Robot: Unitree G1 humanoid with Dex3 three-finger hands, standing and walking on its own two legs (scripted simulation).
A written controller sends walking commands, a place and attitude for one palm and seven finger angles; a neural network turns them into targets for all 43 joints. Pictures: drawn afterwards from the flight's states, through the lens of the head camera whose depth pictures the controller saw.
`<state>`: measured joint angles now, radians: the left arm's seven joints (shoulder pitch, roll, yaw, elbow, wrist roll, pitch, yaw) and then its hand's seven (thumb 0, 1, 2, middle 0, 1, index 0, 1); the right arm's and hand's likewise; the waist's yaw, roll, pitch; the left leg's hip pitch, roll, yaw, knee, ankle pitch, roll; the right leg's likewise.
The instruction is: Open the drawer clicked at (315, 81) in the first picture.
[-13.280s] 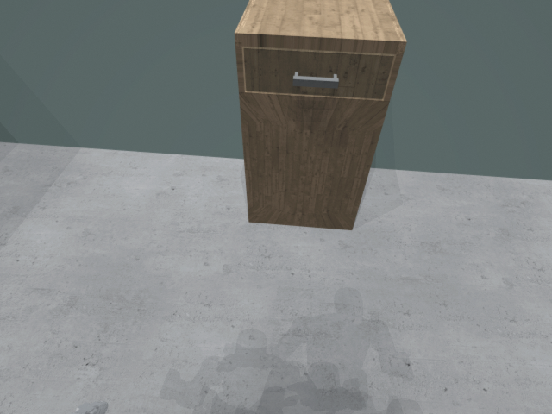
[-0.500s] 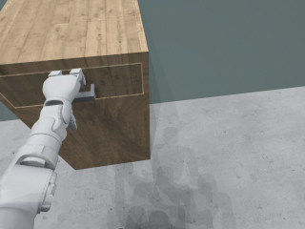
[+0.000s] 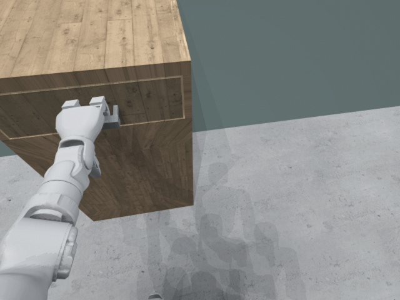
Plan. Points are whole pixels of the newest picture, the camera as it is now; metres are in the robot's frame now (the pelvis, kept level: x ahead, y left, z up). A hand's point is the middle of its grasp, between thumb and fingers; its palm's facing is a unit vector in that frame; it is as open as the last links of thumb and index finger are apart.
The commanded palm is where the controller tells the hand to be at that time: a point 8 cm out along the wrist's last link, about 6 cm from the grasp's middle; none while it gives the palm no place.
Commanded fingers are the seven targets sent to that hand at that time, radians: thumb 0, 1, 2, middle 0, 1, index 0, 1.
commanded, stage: lower the fingers behind the handle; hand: left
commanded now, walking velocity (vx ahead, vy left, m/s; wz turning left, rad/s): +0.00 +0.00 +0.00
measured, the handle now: (89, 118) +0.53 +0.24 +0.02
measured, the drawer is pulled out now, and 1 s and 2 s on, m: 0.00 0.00 0.01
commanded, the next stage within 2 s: close the thumb around the handle in 0.76 s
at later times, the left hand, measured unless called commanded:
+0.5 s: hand (90, 142) +0.47 +0.23 +0.00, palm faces -0.04 -0.02 -1.00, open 13.9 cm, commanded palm +0.46 +0.22 +0.05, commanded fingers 0.00 -0.50 0.30 -0.30 -1.20 -0.30 -1.20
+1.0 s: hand (92, 142) +0.47 +0.23 +0.00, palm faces -0.04 -0.03 -1.00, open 13.4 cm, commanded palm +0.46 +0.22 +0.05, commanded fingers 0.00 -0.05 0.49 -0.33 -1.25 -0.33 -1.25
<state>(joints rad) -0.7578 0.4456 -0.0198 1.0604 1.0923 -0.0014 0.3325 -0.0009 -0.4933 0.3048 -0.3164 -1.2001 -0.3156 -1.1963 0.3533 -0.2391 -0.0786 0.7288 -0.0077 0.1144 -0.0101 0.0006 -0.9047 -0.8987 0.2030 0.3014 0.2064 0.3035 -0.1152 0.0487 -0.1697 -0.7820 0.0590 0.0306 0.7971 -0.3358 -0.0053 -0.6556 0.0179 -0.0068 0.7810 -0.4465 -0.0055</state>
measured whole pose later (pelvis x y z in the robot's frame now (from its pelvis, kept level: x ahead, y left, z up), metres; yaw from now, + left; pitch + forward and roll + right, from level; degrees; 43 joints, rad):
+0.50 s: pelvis -0.01 +0.01 -0.02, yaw +0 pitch +22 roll -2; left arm -0.83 0.47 -0.03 1.12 1.10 0.02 0.38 0.00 -0.49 0.30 -0.30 -1.20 -0.32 -1.20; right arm 0.36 -0.23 -0.07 0.74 -0.02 0.10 -0.01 0.00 -0.90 -0.90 0.20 0.30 0.21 0.30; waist -0.14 0.05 -0.18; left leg -0.92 0.06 0.02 0.90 -0.36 0.01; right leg -0.78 0.02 -0.01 0.87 -0.46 0.01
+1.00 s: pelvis -0.01 +0.01 -0.01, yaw -1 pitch +22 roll -2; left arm -0.82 0.46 -0.03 1.10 1.09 0.02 0.37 0.00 -0.42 0.34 -0.31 -1.21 -0.32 -1.20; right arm 0.37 -0.24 -0.07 0.74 -0.02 0.09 -0.01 0.00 -0.90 -0.90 0.20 0.30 0.21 0.30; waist -0.13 0.05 -0.18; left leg -0.91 0.06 0.02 0.89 -0.36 0.01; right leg -0.77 0.02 -0.01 0.86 -0.46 0.01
